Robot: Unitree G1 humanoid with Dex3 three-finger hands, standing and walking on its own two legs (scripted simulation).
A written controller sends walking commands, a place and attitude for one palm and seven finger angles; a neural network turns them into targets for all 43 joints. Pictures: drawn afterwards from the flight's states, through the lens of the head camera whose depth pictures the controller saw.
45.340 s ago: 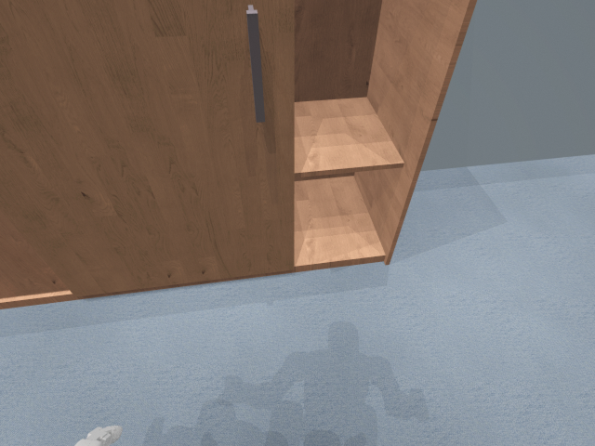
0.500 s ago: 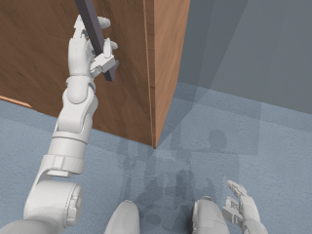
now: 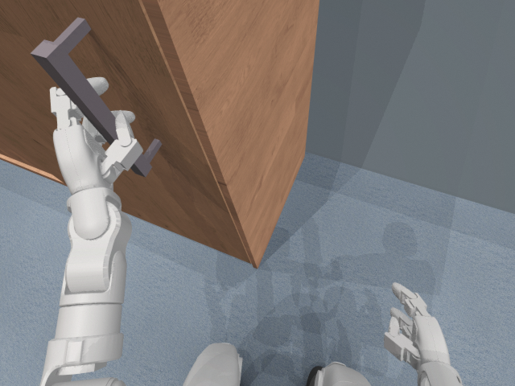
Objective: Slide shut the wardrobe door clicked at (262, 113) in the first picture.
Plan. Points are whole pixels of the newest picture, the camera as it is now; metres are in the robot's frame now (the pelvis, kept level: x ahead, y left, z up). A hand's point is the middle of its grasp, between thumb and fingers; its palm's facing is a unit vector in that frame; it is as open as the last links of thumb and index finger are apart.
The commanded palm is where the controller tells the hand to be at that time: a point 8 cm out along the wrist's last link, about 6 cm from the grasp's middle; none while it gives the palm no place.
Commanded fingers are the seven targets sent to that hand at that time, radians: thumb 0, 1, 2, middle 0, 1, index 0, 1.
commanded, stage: step sideways, sliding the door along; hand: left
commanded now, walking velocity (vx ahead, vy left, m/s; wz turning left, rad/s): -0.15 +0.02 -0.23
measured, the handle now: (116, 112) +0.40 +0.28 +0.13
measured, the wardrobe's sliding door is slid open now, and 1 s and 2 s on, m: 0.00 0.00 0.00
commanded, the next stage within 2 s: stop walking and hold the door there in 1.22 s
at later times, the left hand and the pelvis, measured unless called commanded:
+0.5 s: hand (130, 137) +0.36 +0.24 +0.14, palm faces +0.57 -0.82 +0.06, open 6.8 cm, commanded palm +0.30 +0.15 +0.14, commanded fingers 0.00 0.90 0.90 -0.45 -1.40 -0.45 -1.40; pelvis +0.14 +0.06 -0.01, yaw +1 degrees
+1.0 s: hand (125, 132) +0.36 +0.25 +0.14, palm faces +0.44 -0.89 +0.06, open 5.8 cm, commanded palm +0.32 +0.21 +0.13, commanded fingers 0.00 0.90 0.90 -0.45 -1.40 -0.45 -1.40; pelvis +0.23 +0.08 +0.00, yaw +10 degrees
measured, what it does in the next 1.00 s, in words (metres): walks ahead: right foot, then right foot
